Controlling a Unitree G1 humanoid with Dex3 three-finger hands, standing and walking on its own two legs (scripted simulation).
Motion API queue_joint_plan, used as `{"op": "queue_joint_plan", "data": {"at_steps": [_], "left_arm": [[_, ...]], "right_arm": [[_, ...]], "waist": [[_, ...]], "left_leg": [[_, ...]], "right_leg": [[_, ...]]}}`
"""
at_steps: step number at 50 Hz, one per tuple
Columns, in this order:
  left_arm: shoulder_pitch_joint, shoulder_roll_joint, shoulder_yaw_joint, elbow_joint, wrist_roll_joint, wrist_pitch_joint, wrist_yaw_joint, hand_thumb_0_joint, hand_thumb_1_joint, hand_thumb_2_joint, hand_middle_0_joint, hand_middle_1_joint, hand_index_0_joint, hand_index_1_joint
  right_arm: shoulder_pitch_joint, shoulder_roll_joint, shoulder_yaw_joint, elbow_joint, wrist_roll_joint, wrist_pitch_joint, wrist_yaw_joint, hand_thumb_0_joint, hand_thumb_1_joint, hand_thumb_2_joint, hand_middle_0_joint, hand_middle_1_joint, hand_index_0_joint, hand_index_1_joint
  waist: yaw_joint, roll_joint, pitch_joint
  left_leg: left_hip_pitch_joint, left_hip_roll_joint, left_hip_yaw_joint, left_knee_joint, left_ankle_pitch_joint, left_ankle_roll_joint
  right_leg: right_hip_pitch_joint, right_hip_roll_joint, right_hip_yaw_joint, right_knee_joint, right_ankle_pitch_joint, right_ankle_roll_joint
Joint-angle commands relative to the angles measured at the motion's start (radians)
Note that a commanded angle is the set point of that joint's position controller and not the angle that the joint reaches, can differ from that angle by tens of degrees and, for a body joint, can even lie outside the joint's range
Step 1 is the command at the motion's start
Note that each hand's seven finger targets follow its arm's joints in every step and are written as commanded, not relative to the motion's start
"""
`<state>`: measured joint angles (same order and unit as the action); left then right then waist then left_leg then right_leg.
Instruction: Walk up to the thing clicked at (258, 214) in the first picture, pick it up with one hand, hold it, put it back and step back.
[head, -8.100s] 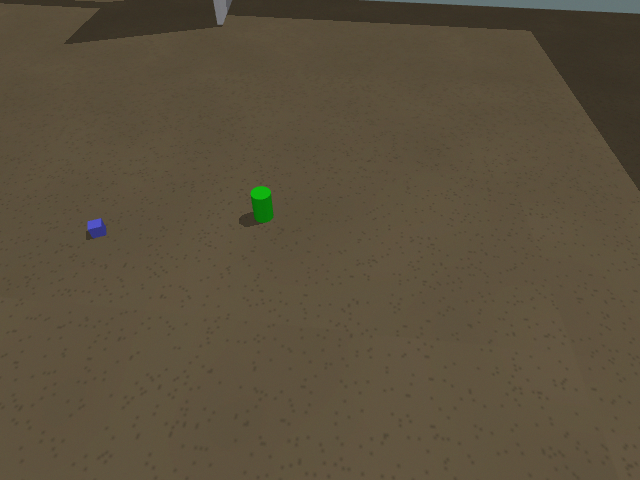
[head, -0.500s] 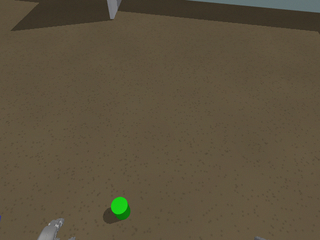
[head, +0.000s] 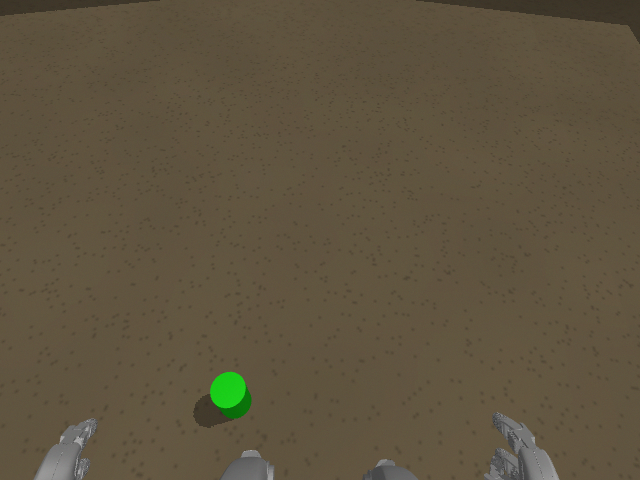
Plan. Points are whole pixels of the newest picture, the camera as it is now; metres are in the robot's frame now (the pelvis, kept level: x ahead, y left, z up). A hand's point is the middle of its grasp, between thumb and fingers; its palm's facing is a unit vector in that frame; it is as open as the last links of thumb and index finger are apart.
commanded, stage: go down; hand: left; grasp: from the side
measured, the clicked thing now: (232, 396) +0.37 +0.22 -0.64
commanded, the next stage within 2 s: none
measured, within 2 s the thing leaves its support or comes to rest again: neither
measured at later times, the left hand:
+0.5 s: hand (98, 475) +0.16 +0.31 -0.17, palm faces +0.14 -0.94 -0.32, open 17.4 cm
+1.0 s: hand (101, 418) +0.25 +0.36 -0.25, palm faces +0.17 -0.95 -0.25, open 16.8 cm
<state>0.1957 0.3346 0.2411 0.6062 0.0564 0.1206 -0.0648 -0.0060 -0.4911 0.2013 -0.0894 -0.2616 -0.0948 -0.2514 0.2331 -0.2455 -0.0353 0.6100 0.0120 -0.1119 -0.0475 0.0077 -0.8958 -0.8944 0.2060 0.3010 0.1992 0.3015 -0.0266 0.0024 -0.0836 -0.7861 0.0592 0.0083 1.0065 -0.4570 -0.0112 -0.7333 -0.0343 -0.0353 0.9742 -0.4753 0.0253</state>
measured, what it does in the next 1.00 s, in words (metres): lowers itself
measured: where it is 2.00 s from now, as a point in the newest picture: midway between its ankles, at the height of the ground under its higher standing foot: outside the picture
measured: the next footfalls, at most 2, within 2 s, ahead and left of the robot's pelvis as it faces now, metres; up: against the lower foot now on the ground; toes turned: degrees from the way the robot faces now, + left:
none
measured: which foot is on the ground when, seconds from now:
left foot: down 0.00-1.00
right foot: down 0.00-1.00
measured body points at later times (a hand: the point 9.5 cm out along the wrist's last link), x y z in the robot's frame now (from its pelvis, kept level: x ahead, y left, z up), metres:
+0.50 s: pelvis -0.02 +0.00 -0.06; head +0.10 +0.03 +0.37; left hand +0.15 +0.35 -0.15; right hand +0.16 -0.25 -0.14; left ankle +0.02 +0.12 -0.68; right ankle +0.00 -0.14 -0.68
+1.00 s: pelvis -0.06 +0.00 -0.20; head +0.12 +0.04 +0.21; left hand +0.23 +0.41 -0.23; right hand +0.11 -0.26 -0.31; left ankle +0.02 +0.12 -0.68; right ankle +0.00 -0.14 -0.68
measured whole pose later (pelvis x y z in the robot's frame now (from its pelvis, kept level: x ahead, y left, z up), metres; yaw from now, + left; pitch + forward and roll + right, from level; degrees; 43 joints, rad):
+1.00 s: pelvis -0.06 +0.00 -0.20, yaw -2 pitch +31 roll -4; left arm -0.24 0.62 0.63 0.87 -0.11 -0.37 -0.45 -0.01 -0.43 0.15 -0.05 -0.15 -0.05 -0.14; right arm 0.11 -0.29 0.02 0.66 -0.03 -0.16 -0.04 0.01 -0.89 -0.90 0.21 0.30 0.20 0.30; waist -0.02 -0.02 -0.16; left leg -1.75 0.06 -0.07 1.83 -0.64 -0.01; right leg -1.67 -0.03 -0.05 1.80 -0.68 0.02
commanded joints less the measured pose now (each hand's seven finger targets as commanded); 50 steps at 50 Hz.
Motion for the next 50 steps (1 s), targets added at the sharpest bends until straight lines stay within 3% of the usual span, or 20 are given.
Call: {"op": "queue_joint_plan", "data": {"at_steps": [1, 7, 8, 10, 14, 17, 19, 21, 22, 25, 27, 29, 34, 37, 38, 40, 44, 46, 48, 50], "left_arm": [[0.056, 0.224, 0.101, -0.183, -0.010, 0.019, 0.021, 0.000, -0.608, 0.127, -0.092, -0.206, -0.098, -0.198], [0.046, 0.224, 0.103, -0.305, -0.022, 0.035, 0.001, 0.000, -0.602, 0.135, -0.088, -0.208, -0.095, -0.200], [0.106, 0.225, 0.123, -0.247, -0.023, 0.042, 0.000, 0.000, -0.611, 0.097, -0.098, -0.184, -0.103, -0.177], [0.098, 0.220, 0.119, -0.282, -0.028, 0.029, -0.011, 0.000, -0.610, 0.070, -0.093, -0.152, -0.098, -0.144], [0.130, 0.222, 0.140, -0.286, -0.039, 0.004, -0.024, 0.000, -0.605, 0.096, -0.093, -0.174, -0.099, -0.167], [0.067, 0.246, 0.149, -0.311, -0.046, -0.029, -0.041, 0.000, -0.592, 0.037, -0.092, -0.107, -0.096, -0.102], [0.014, 0.258, 0.181, -0.280, -0.060, -0.069, -0.044, 0.000, -0.587, 0.070, -0.091, -0.137, -0.095, -0.131], [-0.067, 0.288, 0.209, -0.234, -0.070, -0.132, -0.065, 0.000, -0.608, 0.019, -0.093, -0.094, -0.096, -0.090], [-0.061, 0.299, 0.233, -0.210, -0.083, -0.166, -0.079, 0.000, -0.594, 0.047, -0.089, -0.119, -0.093, -0.113], [-0.132, 0.352, 0.276, -0.173, -0.111, -0.279, -0.136, 0.000, -0.535, 0.079, -0.073, -0.132, -0.075, -0.127], [-0.180, 0.365, 0.279, -0.154, -0.127, -0.338, -0.178, 0.000, -0.517, 0.091, -0.066, -0.132, -0.065, -0.128], [-0.204, 0.412, 0.317, -0.121, -0.134, -0.376, -0.205, 0.000, -0.492, 0.114, -0.059, -0.142, -0.056, -0.141], [-0.235, 0.474, 0.385, -0.024, -0.149, -0.428, -0.253, 0.000, -0.487, 0.134, -0.053, -0.140, -0.047, -0.141], [-0.302, 0.505, 0.415, -0.006, -0.165, -0.457, -0.281, 0.000, -0.467, 0.142, -0.047, -0.146, -0.044, -0.144], [-0.331, 0.502, 0.405, 0.011, -0.167, -0.466, -0.291, 0.000, -0.460, 0.142, -0.047, -0.145, -0.045, -0.142], [-0.390, 0.561, 0.449, 0.012, -0.175, -0.492, -0.308, 0.000, -0.446, 0.149, -0.044, -0.149, -0.043, -0.145], [-0.485, 0.569, 0.461, 0.075, -0.193, -0.535, -0.353, 0.000, -0.430, 0.144, -0.041, -0.156, -0.045, -0.147], [-0.532, 0.628, 0.488, 0.074, -0.199, -0.556, -0.373, 0.000, -0.401, 0.145, -0.037, -0.144, -0.040, -0.135], [-0.546, 0.626, 0.484, 0.119, -0.202, -0.568, -0.397, 0.000, -0.377, 0.155, -0.032, -0.148, -0.037, -0.137], [-0.573, 0.672, 0.516, 0.122, -0.212, -0.578, -0.417, 0.000, -0.390, 0.128, -0.037, -0.132, -0.042, -0.122]], "right_arm": [[0.007, -0.154, -0.050, -0.137, -0.002, -0.065, -0.030, 0.000, -0.882, -0.890, 0.200, 0.300, 0.200, 0.300], [-0.012, -0.145, -0.045, -0.171, -0.009, -0.094, -0.040, 0.000, -0.891, -0.892, 0.200, 0.300, 0.200, 0.300], [0.001, -0.138, -0.041, -0.161, -0.012, -0.097, -0.043, 0.000, -0.896, -0.894, 0.200, 0.300, 0.199, 0.300], [0.002, -0.141, -0.044, -0.166, -0.015, -0.106, -0.042, 0.000, -0.891, -0.893, 0.199, 0.300, 0.199, 0.300], [-0.009, -0.133, -0.042, -0.180, -0.018, -0.119, -0.041, 0.000, -0.915, -0.899, 0.199, 0.300, 0.199, 0.300], [-0.016, -0.144, -0.048, -0.177, -0.019, -0.127, -0.040, 0.000, -0.914, -0.900, 0.199, 0.300, 0.199, 0.300], [-0.026, -0.146, -0.045, -0.171, -0.019, -0.137, -0.037, 0.000, -0.928, -0.903, 0.199, 0.300, 0.199, 0.300], [-0.035, -0.157, -0.050, -0.160, -0.020, -0.145, -0.032, 0.000, -0.925, -0.902, 0.199, 0.300, 0.199, 0.300], [-0.036, -0.158, -0.047, -0.157, -0.022, -0.149, -0.028, 0.000, -0.940, -0.905, 0.199, 0.300, 0.199, 0.300], [-0.037, -0.171, -0.048, -0.147, -0.022, -0.155, -0.027, 0.000, -0.927, -0.903, 0.199, 0.300, 0.199, 0.300], [-0.032, -0.186, -0.048, -0.139, -0.023, -0.154, -0.028, 0.000, -0.915, -0.901, 0.199, 0.300, 0.199, 0.300], [-0.036, -0.203, -0.049, -0.130, -0.021, -0.145, -0.026, 0.000, -0.913, -0.902, 0.199, 0.300, 0.199, 0.300], [-0.043, -0.228, -0.051, -0.099, -0.023, -0.118, -0.018, 0.000, -0.893, -0.898, 0.199, 0.300, 0.199, 0.300], [-0.045, -0.238, -0.051, -0.084, -0.023, -0.103, -0.013, 0.000, -0.887, -0.897, 0.199, 0.300, 0.199, 0.300], [-0.051, -0.233, -0.048, -0.081, -0.024, -0.099, -0.013, 0.000, -0.885, -0.896, 0.199, 0.300, 0.199, 0.300], [-0.054, -0.240, -0.045, -0.074, -0.025, -0.096, -0.012, 0.000, -0.885, -0.896, 0.199, 0.300, 0.199, 0.300], [-0.059, -0.246, -0.037, -0.054, -0.029, -0.093, -0.012, 0.000, -0.887, -0.897, 0.200, 0.300, 0.200, 0.300], [-0.054, -0.245, -0.027, -0.048, -0.033, -0.091, -0.015, 0.000, -0.881, -0.896, 0.200, 0.300, 0.200, 0.300], [-0.054, -0.251, -0.023, -0.044, -0.035, -0.089, -0.015, 0.000, -0.880, -0.896, 0.200, 0.300, 0.200, 0.300], [-0.051, -0.258, -0.018, -0.040, -0.039, -0.089, -0.016, 0.000, -0.887, -0.897, 0.200, 0.300, 0.200, 0.300]], "waist": [[0.000, 0.069, -0.217], [-0.007, 0.092, -0.217], [-0.005, 0.082, -0.233], [-0.005, 0.084, -0.251], [0.000, 0.072, -0.253], [-0.016, 0.094, -0.249], [-0.009, 0.079, -0.229], [-0.015, 0.074, -0.236], [0.001, 0.076, -0.257], [0.006, 0.077, -0.361], [0.005, 0.100, -0.423], [0.024, 0.112, -0.467], [0.065, 0.135, -0.536], [0.063, 0.131, -0.561], [0.051, 0.131, -0.553], [0.052, 0.132, -0.559], [0.025, 0.121, -0.553], [0.037, 0.120, -0.567], [0.031, 0.122, -0.573], [0.039, 0.138, -0.590]], "left_leg": [[0.147, -0.026, -0.017, -0.109, 0.233, 0.014], [0.093, -0.027, -0.021, -0.056, 0.218, 0.015], [0.085, -0.029, -0.017, -0.038, 0.236, 0.017], [0.072, -0.024, -0.022, -0.018, 0.260, 0.015], [0.013, -0.030, -0.018, 0.021, 0.209, 0.020], [-0.020, -0.027, -0.025, 0.049, 0.173, 0.019], [-0.083, -0.026, -0.030, 0.078, 0.117, 0.021], [-0.151, -0.022, -0.045, 0.128, 0.066, 0.022], [-0.181, -0.025, -0.047, 0.159, 0.060, 0.023], [-0.246, -0.032, -0.033, 0.257, 0.071, 0.028], [-0.266, -0.031, -0.041, 0.307, 0.106, 0.027], [-0.278, -0.027, -0.060, 0.331, 0.092, 0.022], [-0.303, -0.018, -0.092, 0.380, 0.091, 0.014], [-0.336, -0.018, -0.103, 0.426, 0.088, 0.017], [-0.371, -0.020, -0.094, 0.450, 0.069, 0.020], [-0.412, -0.019, -0.097, 0.472, 0.026, 0.021], [-0.481, -0.018, -0.102, 0.531, -0.028, 0.025], [-0.523, -0.020, -0.087, 0.568, -0.042, 0.028], [-0.539, -0.018, -0.088, 0.585, -0.059, 0.026], [-0.572, -0.020, -0.079, 0.618, -0.079, 0.028]], "right_leg": [[0.049, 0.039, -0.013, -0.093, 0.210, -0.038], [-0.013, 0.035, -0.012, -0.047, 0.195, -0.037], [-0.008, 0.035, -0.011, -0.040, 0.212, -0.036], [-0.028, 0.036, -0.014, -0.007, 0.227, -0.039], [-0.065, 0.033, -0.008, 0.017, 0.193, -0.036], [-0.134, 0.035, -0.008, 0.055, 0.156, -0.037], [-0.193, 0.033, -0.008, 0.098, 0.103, -0.039], [-0.280, 0.034, -0.006, 0.164, 0.058, -0.040], [-0.304, 0.032, -0.005, 0.199, 0.052, -0.041], [-0.357, 0.026, 0.013, 0.274, 0.062, -0.043], [-0.411, 0.023, 0.018, 0.330, 0.082, -0.045], [-0.465, 0.023, 0.012, 0.376, 0.057, -0.048], [-0.564, 0.028, -0.007, 0.470, 0.042, -0.054], [-0.622, 0.032, -0.014, 0.516, 0.032, -0.057], [-0.634, 0.031, -0.009, 0.520, 0.023, -0.056], [-0.659, 0.033, -0.008, 0.545, -0.006, -0.055], [-0.738, 0.035, -0.013, 0.594, -0.043, -0.055], [-0.736, 0.034, 0.001, 0.599, -0.055, -0.053], [-0.769, 0.037, -0.004, 0.622, -0.071, -0.056], [-0.775, 0.037, 0.004, 0.634, -0.088, -0.055]]}}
